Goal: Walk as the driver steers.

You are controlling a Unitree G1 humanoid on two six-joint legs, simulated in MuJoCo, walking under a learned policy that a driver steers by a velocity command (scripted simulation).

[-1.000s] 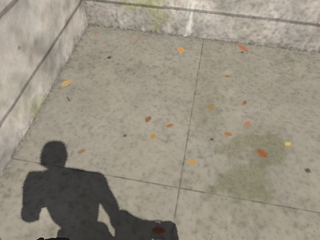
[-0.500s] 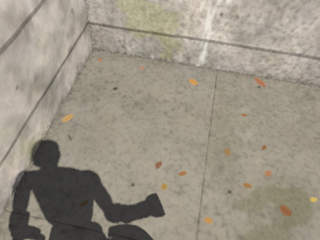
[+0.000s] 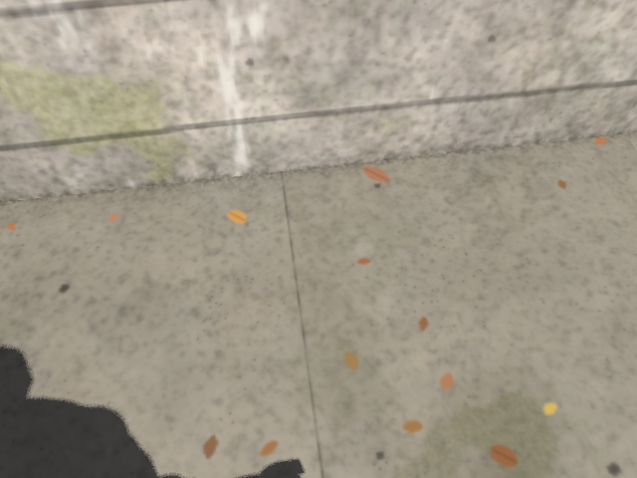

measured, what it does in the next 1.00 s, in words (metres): walks ahead, turning right: left foot, then right foot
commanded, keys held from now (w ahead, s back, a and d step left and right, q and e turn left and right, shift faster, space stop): w+e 0.28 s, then no key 0.72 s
